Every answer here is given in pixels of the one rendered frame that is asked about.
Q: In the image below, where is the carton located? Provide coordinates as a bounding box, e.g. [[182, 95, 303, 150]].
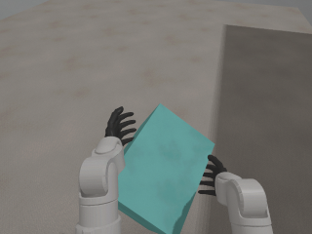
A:
[[118, 103, 215, 234]]

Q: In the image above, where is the robot left hand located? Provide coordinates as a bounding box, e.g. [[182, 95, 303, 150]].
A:
[[104, 106, 137, 146]]

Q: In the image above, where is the robot right hand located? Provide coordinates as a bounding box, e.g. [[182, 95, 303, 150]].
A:
[[198, 154, 227, 196]]

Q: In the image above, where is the left robot forearm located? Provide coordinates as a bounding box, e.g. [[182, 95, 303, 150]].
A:
[[75, 136, 126, 234]]

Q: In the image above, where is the right robot forearm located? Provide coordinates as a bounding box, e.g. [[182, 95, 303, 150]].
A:
[[214, 172, 273, 234]]

